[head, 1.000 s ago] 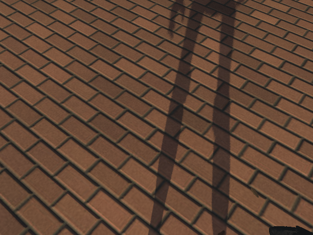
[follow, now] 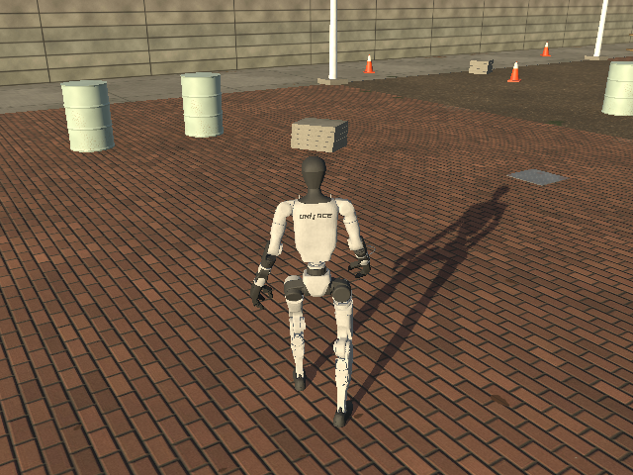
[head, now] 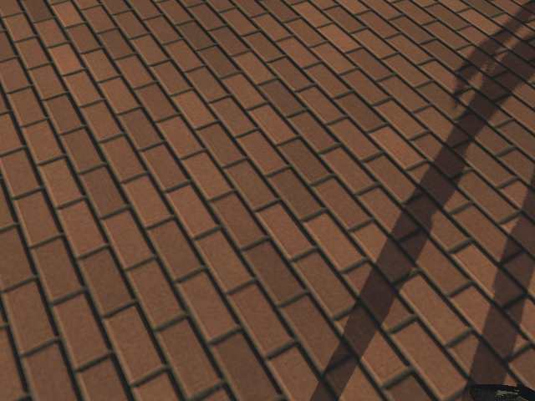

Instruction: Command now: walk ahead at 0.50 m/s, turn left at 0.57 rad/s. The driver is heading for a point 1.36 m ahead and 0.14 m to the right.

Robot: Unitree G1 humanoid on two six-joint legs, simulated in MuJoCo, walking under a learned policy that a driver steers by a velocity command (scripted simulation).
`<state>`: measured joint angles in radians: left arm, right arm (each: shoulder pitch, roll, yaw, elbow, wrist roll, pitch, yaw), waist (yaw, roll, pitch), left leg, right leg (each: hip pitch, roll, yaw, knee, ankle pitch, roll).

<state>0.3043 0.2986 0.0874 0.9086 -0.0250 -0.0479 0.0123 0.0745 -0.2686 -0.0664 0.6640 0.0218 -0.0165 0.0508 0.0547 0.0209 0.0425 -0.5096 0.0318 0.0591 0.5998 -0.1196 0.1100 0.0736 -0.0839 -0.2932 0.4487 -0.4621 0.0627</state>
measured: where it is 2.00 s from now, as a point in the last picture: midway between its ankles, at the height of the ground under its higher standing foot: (297, 179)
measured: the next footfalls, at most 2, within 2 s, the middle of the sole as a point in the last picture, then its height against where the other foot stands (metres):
right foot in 0.54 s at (323, 387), level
left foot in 1.06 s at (217, 285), level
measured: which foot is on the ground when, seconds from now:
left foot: down 0.00-0.56, up 0.58-1.00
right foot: down 0.00-0.00, up 0.02-0.52, down 0.54-1.00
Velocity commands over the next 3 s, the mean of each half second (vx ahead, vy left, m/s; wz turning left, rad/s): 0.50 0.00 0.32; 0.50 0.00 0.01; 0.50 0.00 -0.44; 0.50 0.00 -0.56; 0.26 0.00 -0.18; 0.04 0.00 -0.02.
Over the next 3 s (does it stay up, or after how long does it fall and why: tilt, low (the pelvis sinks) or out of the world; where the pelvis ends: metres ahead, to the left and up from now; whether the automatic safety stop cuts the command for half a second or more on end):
stays up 1.30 -0.11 0.02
